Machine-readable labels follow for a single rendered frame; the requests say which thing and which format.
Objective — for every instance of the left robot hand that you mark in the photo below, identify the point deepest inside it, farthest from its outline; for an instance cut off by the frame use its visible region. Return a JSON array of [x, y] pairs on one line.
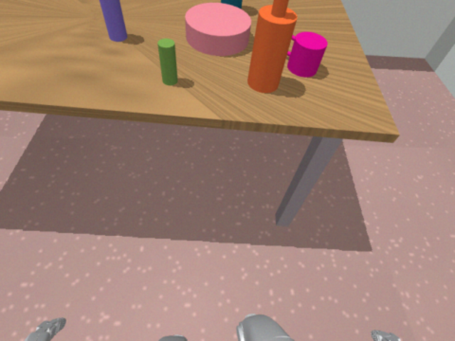
[[47, 330]]

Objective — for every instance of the table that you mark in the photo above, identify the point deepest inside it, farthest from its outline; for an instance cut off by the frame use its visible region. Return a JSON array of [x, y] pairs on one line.
[[56, 57]]

